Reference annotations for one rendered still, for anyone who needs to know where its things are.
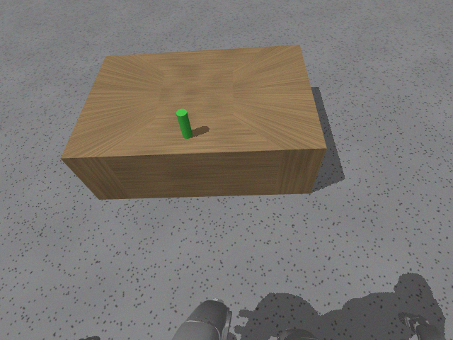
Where can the can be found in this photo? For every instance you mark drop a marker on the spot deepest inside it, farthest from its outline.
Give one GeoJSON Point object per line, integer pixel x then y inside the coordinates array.
{"type": "Point", "coordinates": [184, 123]}

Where can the right robot hand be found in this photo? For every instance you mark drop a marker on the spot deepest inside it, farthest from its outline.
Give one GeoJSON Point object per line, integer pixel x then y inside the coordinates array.
{"type": "Point", "coordinates": [420, 326]}

